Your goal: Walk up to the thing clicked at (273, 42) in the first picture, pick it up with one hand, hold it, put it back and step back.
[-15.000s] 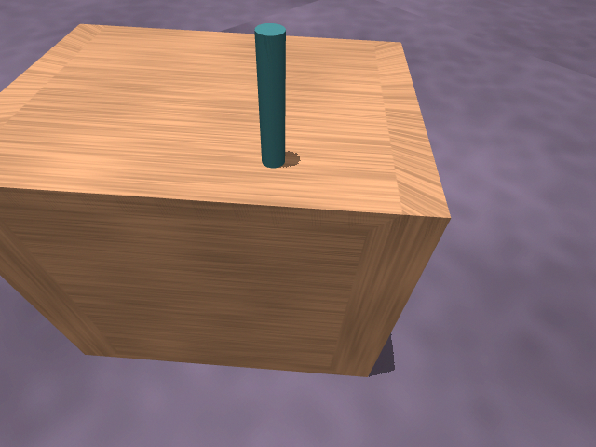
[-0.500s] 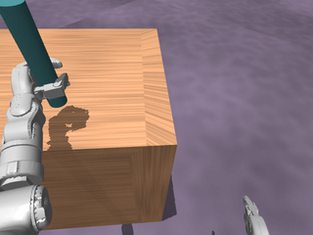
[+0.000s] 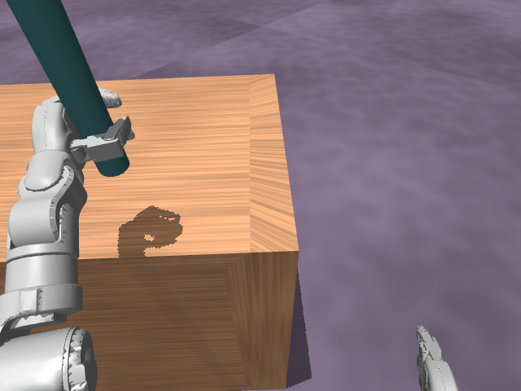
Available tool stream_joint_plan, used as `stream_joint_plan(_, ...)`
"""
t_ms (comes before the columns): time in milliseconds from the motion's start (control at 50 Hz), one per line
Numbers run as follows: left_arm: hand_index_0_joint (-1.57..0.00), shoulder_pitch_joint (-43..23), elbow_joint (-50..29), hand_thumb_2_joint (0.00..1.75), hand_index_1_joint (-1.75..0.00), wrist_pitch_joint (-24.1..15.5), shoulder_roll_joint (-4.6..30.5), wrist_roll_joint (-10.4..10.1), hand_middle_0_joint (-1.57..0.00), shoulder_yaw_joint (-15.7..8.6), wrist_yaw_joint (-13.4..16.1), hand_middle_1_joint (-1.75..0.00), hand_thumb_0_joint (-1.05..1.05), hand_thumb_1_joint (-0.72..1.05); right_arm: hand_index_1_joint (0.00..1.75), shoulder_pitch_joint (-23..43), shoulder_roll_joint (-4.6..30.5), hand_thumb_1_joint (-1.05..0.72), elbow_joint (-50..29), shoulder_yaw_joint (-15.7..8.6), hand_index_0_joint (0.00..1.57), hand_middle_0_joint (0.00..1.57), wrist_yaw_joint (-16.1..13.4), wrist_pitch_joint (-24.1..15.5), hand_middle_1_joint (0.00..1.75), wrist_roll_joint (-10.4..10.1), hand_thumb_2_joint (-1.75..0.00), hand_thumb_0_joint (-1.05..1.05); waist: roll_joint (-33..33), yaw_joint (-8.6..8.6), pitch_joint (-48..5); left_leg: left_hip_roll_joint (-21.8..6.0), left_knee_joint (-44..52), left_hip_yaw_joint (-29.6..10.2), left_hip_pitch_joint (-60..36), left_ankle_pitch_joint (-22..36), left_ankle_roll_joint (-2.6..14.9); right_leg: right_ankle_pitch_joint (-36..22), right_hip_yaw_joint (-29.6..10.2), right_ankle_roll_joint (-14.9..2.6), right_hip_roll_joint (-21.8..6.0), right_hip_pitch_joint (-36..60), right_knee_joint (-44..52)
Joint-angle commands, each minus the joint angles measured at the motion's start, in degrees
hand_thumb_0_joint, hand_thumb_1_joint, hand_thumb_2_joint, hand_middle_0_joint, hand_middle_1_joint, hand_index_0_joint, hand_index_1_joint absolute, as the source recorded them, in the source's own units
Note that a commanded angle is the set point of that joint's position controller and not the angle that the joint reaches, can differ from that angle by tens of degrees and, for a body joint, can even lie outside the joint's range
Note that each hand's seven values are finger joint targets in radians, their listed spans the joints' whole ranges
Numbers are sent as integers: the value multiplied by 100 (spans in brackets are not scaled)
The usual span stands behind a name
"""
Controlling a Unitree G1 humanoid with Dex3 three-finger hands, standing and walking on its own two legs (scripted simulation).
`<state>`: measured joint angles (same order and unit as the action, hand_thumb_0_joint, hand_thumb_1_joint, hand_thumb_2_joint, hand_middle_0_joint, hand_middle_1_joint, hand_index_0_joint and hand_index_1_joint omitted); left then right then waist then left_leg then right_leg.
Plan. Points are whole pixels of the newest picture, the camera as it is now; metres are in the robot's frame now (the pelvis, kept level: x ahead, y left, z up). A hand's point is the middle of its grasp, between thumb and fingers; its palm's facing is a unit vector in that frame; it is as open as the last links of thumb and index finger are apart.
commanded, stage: lift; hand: left
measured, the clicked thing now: (81, 97) +0.39 +0.22 +0.29
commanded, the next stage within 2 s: hold in 0.80 s
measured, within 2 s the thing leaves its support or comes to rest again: neither
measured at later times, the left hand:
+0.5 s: hand (93, 106) +0.36 +0.19 +0.30, palm faces +0.23 -0.97 +0.02, open 5.8 cm
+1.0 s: hand (76, 97) +0.34 +0.19 +0.32, palm faces +0.22 -0.97 +0.01, open 5.8 cm
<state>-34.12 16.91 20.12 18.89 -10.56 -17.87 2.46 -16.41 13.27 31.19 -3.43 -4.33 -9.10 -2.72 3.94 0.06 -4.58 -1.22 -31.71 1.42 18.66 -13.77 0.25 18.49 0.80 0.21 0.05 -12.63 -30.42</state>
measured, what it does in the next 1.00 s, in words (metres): stands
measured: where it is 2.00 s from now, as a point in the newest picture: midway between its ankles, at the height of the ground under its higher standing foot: outside the picture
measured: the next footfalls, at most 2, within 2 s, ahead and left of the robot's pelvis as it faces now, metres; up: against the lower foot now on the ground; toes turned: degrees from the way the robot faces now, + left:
none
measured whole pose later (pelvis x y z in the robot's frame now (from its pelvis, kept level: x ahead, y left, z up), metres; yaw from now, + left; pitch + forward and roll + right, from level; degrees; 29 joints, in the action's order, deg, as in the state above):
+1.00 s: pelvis -0.02 +0.01 +0.00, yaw +0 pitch -3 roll +0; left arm -40.3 1.2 47.5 19.4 -13.3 -17.3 5.1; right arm -14.8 14.3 36.2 -4.0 -2.1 -12.9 -5.0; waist 4.4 -1.5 -5.4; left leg -0.3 -30.0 1.6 14.9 -12.0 0.9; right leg 17.2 0.8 0.8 -0.9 -9.2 -29.6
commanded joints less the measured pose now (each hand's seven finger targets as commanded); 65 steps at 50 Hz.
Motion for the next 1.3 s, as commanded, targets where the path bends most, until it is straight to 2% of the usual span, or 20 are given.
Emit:
stream_joint_plan(0,-127,-2971,-1836,129,-134,59,1372,-142,-125,-410,42,-134,0,43,5,651,594,57,-962,-185,5,5,-47,-349,5,-34,-4,0,-349,-38,-1357,75,323,11,-1339,1338,119,-1579,134,17,29,-107,565)
stream_joint_plan(20,-128,-3080,-2119,130,-135,159,1386,-149,-126,-379,40,-135,0,43,5,656,697,56,-903,-308,5,5,-65,-347,5,-40,-5,0,-331,-31,-1254,93,374,19,-1308,1238,109,-1488,129,10,22,-165,599)
stream_joint_plan(60,-128,-2602,-1509,131,-135,445,1250,-167,-126,-399,19,-135,0,45,5,792,629,57,-920,-211,5,5,-50,-353,5,-61,-5,0,-566,-56,-925,128,411,49,-1138,971,141,-1253,96,42,-10,-202,716)
stream_joint_plan(140,-127,-3211,-2447,130,-134,744,1449,-169,-124,-379,5,-134,0,43,5,638,732,57,-954,-311,5,5,-15,-381,5,-92,-4,0,-247,-26,-1327,164,417,64,-1457,1166,138,-1452,86,20,-41,-149,687)
stream_joint_plan(180,-126,-3033,-2372,129,-133,905,1259,-191,-123,-337,12,-133,0,43,5,619,689,57,-836,-285,5,5,17,-395,5,-98,-5,0,-275,-39,-1295,152,410,32,-1492,1257,139,-1525,111,23,-31,-110,653)
stream_joint_plan(200,-125,-3402,-2833,128,-132,914,1519,-190,-123,-444,48,-132,0,40,5,625,844,57,-846,-439,5,5,11,-431,5,-96,-5,0,-140,-3,-1423,155,401,38,-1621,1354,119,-1619,107,18,-30,-128,632)
stream_joint_plan(300,-125,-3167,-2469,128,-133,1189,1238,-208,-123,-325,99,-132,0,39,5,878,720,56,-991,-291,5,5,18,-519,5,-118,-5,0,-452,-50,-1358,161,390,-3,-1512,1277,159,-1553,101,44,-42,-17,665)
stream_joint_plan(340,-126,-3676,-3151,129,-134,1192,1587,-209,-124,-465,122,-133,0,41,5,824,674,56,-828,-278,5,5,21,-519,5,-131,-5,0,-28,-94,-1452,172,410,14,-1604,1314,117,-1555,113,3,-52,-57,631)
stream_joint_plan(400,-128,-3394,-2665,130,-136,1440,1268,-206,-126,-277,128,-136,0,39,5,897,716,56,-845,-299,5,5,43,-555,5,-127,-5,0,-240,-65,-1233,167,416,3,-1502,1259,134,-1522,111,15,-47,-55,676)
stream_joint_plan(540,-129,-3416,-2485,132,-138,1853,1322,-268,-127,-334,83,-137,0,40,5,903,719,56,-772,-264,5,5,133,-614,5,-175,-5,0,-325,-114,-1107,146,505,-25,-1427,1007,116,-1217,155,-14,2,-138,732)
stream_joint_plan(600,-127,-3619,-2829,131,-136,1906,1458,-342,-125,-464,110,-135,0,40,5,817,723,56,-873,-268,5,5,170,-618,5,-201,-5,0,-385,-128,-1242,135,512,-35,-1473,1014,112,-1209,170,-13,21,-86,714)
stream_joint_plan(640,-128,-3436,-2458,131,-136,1999,1234,-333,-126,-357,150,-136,0,39,5,914,703,56,-795,-283,5,5,175,-639,5,-200,-5,0,-417,-155,-1054,129,534,-26,-1359,935,106,-1112,166,-20,26,-134,726)
stream_joint_plan(780,-127,-3896,-2935,131,-136,2055,1307,-280,-125,-338,386,-136,0,39,5,922,771,55,-718,-358,5,5,203,-723,5,-219,-5,0,-285,-124,-1389,104,473,-52,-1564,1036,75,-1166,182,-56,34,-134,641)
stream_joint_plan(800,-127,-4074,-3355,131,-136,2029,1492,-280,-125,-392,403,-136,0,38,5,938,774,55,-612,-378,5,5,209,-726,5,-231,-5,0,-52,-163,-1443,124,483,-36,-1604,1051,66,-1179,172,-67,18,-135,626)
stream_joint_plan(820,-128,-3730,-2651,131,-137,2119,1230,-302,-126,-288,367,-136,0,38,5,971,735,55,-606,-322,5,5,191,-737,5,-225,-5,0,-278,-102,-1222,125,457,-25,-1487,1008,96,-1153,163,-38,15,-163,658)
stream_joint_plan(980,-129,-3833,-2992,126,-135,2295,1333,-338,-127,-235,208,-135,0,44,5,1198,831,55,-546,-352,5,5,195,-814,5,-250,-5,0,-122,-175,-1167,64,601,-122,-1442,620,21,-759,218,-94,71,-280,689)
stream_joint_plan(1000,-129,-3965,-3147,126,-135,2287,1541,-366,-128,-415,206,-135,0,43,5,1102,865,55,-523,-366,5,5,184,-809,5,-236,-5,0,-181,-172,-1325,76,582,-115,-1512,612,39,-766,205,-75,62,-224,708)
stream_joint_plan(1080,-128,-3680,-2748,128,-136,2439,1283,-463,-126,-402,204,-135,0,40,5,1058,769,55,-450,-329,5,5,200,-838,5,-252,-5,0,-420,-167,-1167,77,557,-88,-1401,682,63,-816,201,-48,75,-200,697)
stream_joint_plan(1160,-128,-3915,-3251,128,-136,2485,1487,-459,-126,-454,247,-136,0,42,5,1044,732,55,-440,-288,5,5,245,-824,5,-277,-5,0,-174,-209,-1131,79,593,-89,-1423,660,31,-799,203,-70,72,-273,662)
stream_joint_plan(1280,-131,-3931,-3531,131,-139,2643,1360,-472,-129,-363,274,-138,0,41,5,1037,731,55,-306,-327,5,5,270,-863,5,-290,-5,0,-90,-234,-1159,110,578,-38,-1419,649,33,-738,188,-81,55,-287,655)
